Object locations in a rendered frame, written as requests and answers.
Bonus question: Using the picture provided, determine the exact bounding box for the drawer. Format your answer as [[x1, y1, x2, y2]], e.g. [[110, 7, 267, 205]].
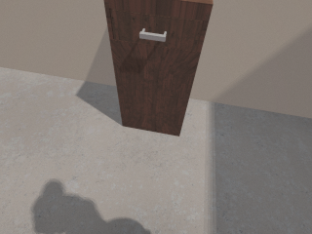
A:
[[110, 9, 203, 51]]

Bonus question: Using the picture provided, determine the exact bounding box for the cabinet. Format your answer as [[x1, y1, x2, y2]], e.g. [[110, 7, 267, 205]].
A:
[[103, 0, 214, 137]]

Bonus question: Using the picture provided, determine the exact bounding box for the handle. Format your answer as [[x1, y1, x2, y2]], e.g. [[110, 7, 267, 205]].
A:
[[139, 28, 167, 42]]

